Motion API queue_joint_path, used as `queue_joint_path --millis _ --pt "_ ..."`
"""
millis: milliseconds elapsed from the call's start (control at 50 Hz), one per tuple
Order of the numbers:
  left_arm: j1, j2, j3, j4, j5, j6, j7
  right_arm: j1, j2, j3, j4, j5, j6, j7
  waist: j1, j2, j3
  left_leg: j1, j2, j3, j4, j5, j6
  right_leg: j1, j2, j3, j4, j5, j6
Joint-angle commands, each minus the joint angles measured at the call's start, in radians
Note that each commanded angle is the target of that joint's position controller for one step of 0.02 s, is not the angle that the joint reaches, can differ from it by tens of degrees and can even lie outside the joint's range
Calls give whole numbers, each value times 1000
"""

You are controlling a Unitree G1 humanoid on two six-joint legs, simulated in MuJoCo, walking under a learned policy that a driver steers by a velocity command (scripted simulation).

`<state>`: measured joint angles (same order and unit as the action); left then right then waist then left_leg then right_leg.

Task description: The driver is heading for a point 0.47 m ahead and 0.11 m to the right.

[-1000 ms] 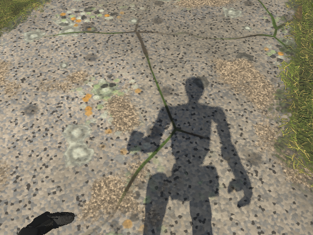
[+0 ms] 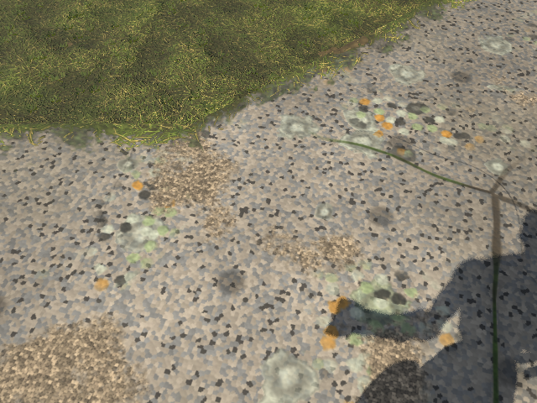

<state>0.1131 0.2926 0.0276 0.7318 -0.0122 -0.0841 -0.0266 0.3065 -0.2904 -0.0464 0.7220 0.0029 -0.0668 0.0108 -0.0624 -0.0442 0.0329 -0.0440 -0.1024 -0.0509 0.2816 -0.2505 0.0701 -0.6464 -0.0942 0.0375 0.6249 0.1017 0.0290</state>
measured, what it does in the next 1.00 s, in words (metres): walks ahead, turning right: right foot, then left foot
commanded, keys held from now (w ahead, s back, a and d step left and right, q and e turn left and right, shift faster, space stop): w+e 0.38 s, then no key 0.62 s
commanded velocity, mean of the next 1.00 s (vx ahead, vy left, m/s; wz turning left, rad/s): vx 0.30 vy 0.00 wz -0.24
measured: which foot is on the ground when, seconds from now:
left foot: down 0.00-0.16, up 0.18-0.58, down 0.60-1.00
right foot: up 0.00-0.12, down 0.14-0.62, up 0.64-0.88, down 0.90-1.00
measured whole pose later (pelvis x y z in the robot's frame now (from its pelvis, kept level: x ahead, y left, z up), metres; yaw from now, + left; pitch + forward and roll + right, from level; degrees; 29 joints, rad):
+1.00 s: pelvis +0.43 -0.09 -0.01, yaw -18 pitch -1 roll +1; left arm 0.25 0.25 0.03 0.79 0.02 0.03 0.03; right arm 0.16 -0.23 -0.01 0.81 -0.02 -0.02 0.01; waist -0.01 0.01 0.03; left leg -0.31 -0.03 -0.01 0.50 -0.18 0.01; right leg -0.24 -0.02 0.06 0.56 -0.31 0.03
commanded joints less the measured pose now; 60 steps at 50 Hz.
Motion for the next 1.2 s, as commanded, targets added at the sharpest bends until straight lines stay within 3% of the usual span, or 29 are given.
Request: queue_joint_path --millis 20,100,140,160,180,200,220,240,260,320,420,480,520,580,600,620,640,660,680,700,740,800,860,900,920,940,980,1060,1200 --pt "-129 85 17 -104 -10 -16 -16 45 -172 -49 -7 2 -10 -3 -33 98 43 6 318 -95 -90 235 141 2 13 -2 -54 -14 -41" --pt "-71 105 28 -114 -5 -13 -33 27 -192 -59 14 4 9 -15 18 116 -2 133 343 -40 43 585 94 66 70 -37 -83 -204 -105" --pt "154 173 69 -60 2 -7 -23 7 -178 -50 -2 -2 23 -29 133 89 -162 48 267 52 357 839 37 420 129 -72 -103 -156 -160" --pt "278 273 96 -55 7 -4 -15 74 -126 -28 -43 -18 11 -34 142 -56 -299 -274 181 101 708 540 -31 787 -82 274 -93 -146 -287" --pt "321 261 95 -44 -16 1 -16 107 -65 -5 -40 -25 -12 -23 135 -246 -389 -578 0 36 998 -247 -91 1007 -232 720 -254 -306 -428" --pt "316 189 72 -49 -20 4 -14 48 -144 -19 -53 3 -39 -5 168 -142 -345 -701 63 -88 1071 -269 -72 1012 -223 720 -306 -456 -383" --pt "270 169 67 -62 -8 7 -8 -47 -154 -19 -82 28 -55 4 170 -72 -228 -736 106 -74 1050 -200 -59 900 -190 594 -317 -443 -346" --pt "220 164 65 -71 1 9 -5 -100 -145 -16 -99 15 -65 3 144 19 -129 -731 141 -57 962 -143 -53 759 -154 503 -335 -349 -324" --pt "182 139 57 -82 7 9 -2 -117 -150 -23 -100 -10 -63 -3 114 46 -91 -679 171 -54 872 -98 -57 660 -123 439 -354 -245 -310" --pt "146 139 56 -99 7 13 9 -68 -124 -22 -95 -22 -43 -6 58 -11 -70 -589 181 -38 755 -73 -97 524 -78 363 -391 -72 -325" --pt "173 173 68 -69 -1 24 37 -198 -69 -2 -115 -26 -32 -11 89 -21 -25 -499 132 9 421 218 -146 384 14 196 -378 109 -259" --pt "249 159 64 -28 -5 41 49 -274 -58 1 -123 -19 -46 3 135 -36 -59 -400 81 24 291 407 -132 402 24 184 -326 143 -210" --pt "264 147 61 -13 -4 50 54 -296 -70 -6 -128 -19 -49 10 138 -45 -62 -400 74 3 231 391 -107 474 1 223 -274 135 -196" --pt "227 133 57 -13 5 59 58 -222 -101 -23 -104 -28 -58 12 81 -56 -87 -330 81 -4 153 354 -53 557 -16 269 -138 203 -165" --pt "210 119 52 -22 7 59 56 -166 -115 -28 -90 -39 -64 8 49 -41 -120 -219 107 -2 101 492 -27 545 27 251 -51 220 -135" --pt "241 81 38 -42 23 52 52 -100 -170 -35 -93 -58 -68 1 47 57 -240 34 260 -128 189 851 44 424 90 227 130 12 -95" --pt "399 41 20 -6 11 49 49 -45 -164 -35 -75 -58 -47 -1 60 268 -380 300 478 -374 232 1063 241 215 196 158 419 -577 -17" --pt "420 104 28 11 7 56 43 -12 -84 -18 -58 -20 -31 6 48 240 -432 295 515 -478 208 888 266 162 165 172 513 -815 5" --pt "336 150 44 -1 0 72 45 -58 -73 -11 -61 -3 -19 9 36 158 -322 189 468 -440 168 673 226 126 133 170 567 -777 28" --pt "263 147 47 -9 -2 92 52 -117 -63 -5 -65 -8 -7 10 43 108 -240 80 421 -385 124 500 184 113 110 133 556 -730 43" --pt "224 114 46 -21 7 128 61 -223 -58 4 -65 -21 11 11 89 143 -116 -153 346 -292 36 267 135 193 56 92 377 -662 54" --pt "258 49 29 12 17 130 65 -252 -80 -8 -49 -30 29 5 101 203 -114 -268 268 -170 7 249 123 381 74 18 132 -557 53" --pt "263 42 30 37 25 123 56 -252 -74 -3 -28 -11 36 -2 116 167 -147 -294 256 -137 29 82 103 529 84 -10 -91 -289 18" --pt "201 71 30 6 50 121 57 -209 -38 12 2 -18 32 1 99 114 -103 -365 211 -120 30 -182 13 569 23 64 -169 -234 -27" --pt "166 132 44 -1 42 122 61 -187 -55 6 3 -25 34 3 55 33 -42 -355 153 -68 40 -237 -29 458 5 89 -177 -393 -64" --pt "156 114 44 9 36 117 60 -211 -57 6 5 -28 35 1 65 -2 -11 -288 130 -35 77 -185 -52 357 25 79 -195 -529 -76" --pt "137 70 31 14 40 97 59 -204 -43 7 18 -20 35 -6 59 -21 -7 -233 131 -29 128 -79 -44 328 31 75 -216 -483 -53" --pt "155 66 28 29 26 67 57 -166 -39 6 57 -16 34 -12 59 -7 -52 -182 124 -8 185 138 -37 379 32 70 -180 -284 -39" --pt "164 60 25 60 20 68 57 -170 -50 -2 120 -6 52 -22 63 35 -61 -132 131 -13 208 271 -43 407 48 52 -164 -161 -41"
